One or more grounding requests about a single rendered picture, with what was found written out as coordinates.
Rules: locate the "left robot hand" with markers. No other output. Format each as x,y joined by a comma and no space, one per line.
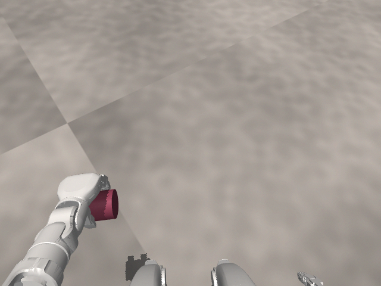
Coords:
86,187

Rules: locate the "right robot hand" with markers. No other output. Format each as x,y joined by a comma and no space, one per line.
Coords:
309,280

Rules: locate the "can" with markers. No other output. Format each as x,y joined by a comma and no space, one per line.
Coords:
105,205

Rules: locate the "left robot arm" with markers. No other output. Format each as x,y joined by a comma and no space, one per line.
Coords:
48,256

